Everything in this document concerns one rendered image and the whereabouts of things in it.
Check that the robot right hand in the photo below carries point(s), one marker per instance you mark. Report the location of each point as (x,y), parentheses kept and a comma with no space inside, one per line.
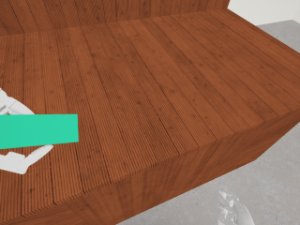
(237,215)

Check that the robot left hand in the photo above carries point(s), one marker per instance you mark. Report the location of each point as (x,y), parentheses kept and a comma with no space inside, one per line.
(15,162)

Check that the sponge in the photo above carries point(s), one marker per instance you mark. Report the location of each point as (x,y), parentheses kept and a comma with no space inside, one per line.
(24,130)

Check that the table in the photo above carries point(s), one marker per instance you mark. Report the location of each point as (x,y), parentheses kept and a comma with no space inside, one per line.
(169,95)

